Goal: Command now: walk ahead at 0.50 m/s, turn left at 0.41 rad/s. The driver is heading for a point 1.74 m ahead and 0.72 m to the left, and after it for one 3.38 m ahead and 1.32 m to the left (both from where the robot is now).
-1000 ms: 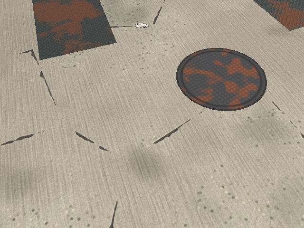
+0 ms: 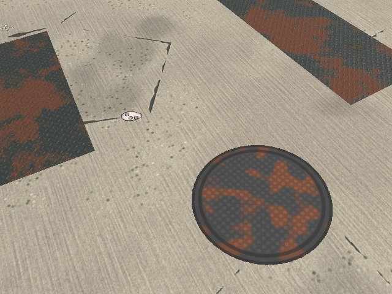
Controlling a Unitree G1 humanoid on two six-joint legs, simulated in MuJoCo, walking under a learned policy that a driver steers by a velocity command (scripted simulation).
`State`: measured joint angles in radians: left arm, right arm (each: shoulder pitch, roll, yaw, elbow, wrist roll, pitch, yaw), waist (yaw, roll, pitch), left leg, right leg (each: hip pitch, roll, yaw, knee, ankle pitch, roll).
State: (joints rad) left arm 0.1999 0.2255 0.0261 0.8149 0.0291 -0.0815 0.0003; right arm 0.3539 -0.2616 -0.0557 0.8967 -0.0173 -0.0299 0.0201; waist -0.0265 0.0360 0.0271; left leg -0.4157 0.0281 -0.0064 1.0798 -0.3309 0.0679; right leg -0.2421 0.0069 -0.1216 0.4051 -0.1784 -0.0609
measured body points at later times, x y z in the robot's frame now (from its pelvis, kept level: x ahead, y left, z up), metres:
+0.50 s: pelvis +0.25 +0.07 -0.02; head +0.28 +0.08 +0.43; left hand +0.22 +0.33 -0.15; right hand +0.45 -0.15 -0.13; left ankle +0.28 +0.12 -0.74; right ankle +0.15 -0.09 -0.64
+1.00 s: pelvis +0.52 +0.13 -0.02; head +0.55 +0.14 +0.43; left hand +0.56 +0.44 -0.10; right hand +0.69 -0.11 -0.15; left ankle +0.33 +0.13 -0.68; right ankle +0.65 +0.09 -0.74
